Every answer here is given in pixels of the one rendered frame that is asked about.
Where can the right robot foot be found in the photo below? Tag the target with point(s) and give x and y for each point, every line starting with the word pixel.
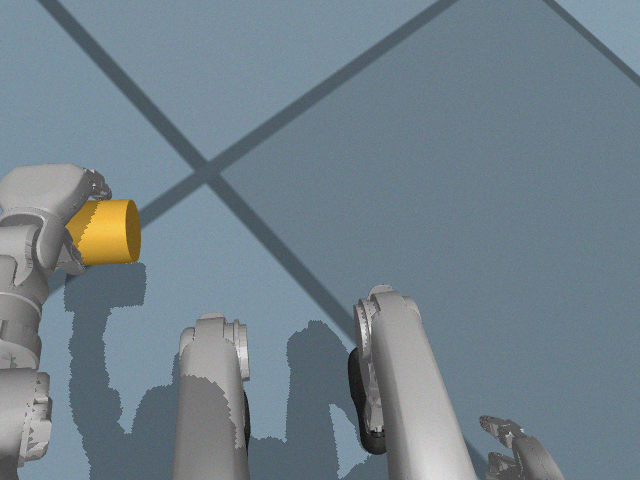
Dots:
pixel 373 442

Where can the left robot arm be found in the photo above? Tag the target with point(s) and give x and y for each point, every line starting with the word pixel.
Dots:
pixel 30 244

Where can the left robot hand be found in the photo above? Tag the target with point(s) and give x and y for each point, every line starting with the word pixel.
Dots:
pixel 60 189

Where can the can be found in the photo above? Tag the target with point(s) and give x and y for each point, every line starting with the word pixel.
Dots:
pixel 107 232

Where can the right robot hand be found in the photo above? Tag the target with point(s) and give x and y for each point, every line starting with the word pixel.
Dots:
pixel 531 460

